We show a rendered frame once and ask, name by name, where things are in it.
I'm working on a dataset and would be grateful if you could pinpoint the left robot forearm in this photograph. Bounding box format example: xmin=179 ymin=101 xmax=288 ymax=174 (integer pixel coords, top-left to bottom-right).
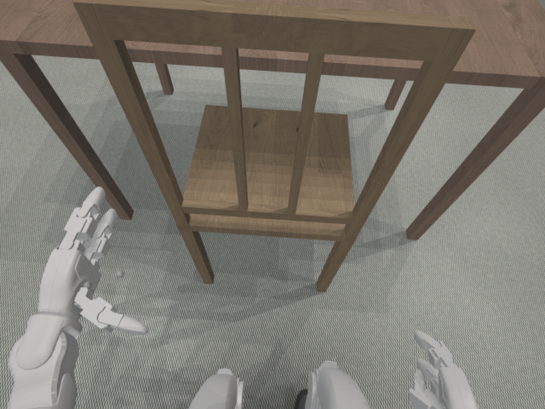
xmin=7 ymin=312 xmax=83 ymax=409

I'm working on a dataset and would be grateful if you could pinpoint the robot right hand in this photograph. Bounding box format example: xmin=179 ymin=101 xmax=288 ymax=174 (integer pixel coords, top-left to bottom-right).
xmin=409 ymin=331 xmax=479 ymax=409

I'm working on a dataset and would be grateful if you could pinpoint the table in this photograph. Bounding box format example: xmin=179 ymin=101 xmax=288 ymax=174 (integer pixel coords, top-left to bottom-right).
xmin=0 ymin=0 xmax=545 ymax=240

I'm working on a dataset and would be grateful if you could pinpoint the robot left thigh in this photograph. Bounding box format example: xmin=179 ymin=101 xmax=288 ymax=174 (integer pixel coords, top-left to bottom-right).
xmin=188 ymin=374 xmax=244 ymax=409

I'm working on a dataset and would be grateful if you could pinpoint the chair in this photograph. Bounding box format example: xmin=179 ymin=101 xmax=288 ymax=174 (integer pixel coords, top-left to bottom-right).
xmin=73 ymin=0 xmax=476 ymax=292

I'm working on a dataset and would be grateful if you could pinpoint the robot thigh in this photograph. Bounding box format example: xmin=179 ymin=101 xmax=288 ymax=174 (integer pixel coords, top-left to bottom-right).
xmin=307 ymin=367 xmax=372 ymax=409
xmin=188 ymin=374 xmax=244 ymax=409

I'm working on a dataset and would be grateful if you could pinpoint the robot left hand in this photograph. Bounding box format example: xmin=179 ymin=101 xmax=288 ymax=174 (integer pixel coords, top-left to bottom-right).
xmin=37 ymin=187 xmax=148 ymax=335

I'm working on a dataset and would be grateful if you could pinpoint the robot right thigh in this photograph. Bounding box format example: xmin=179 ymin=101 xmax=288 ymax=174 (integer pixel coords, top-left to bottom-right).
xmin=307 ymin=367 xmax=372 ymax=409

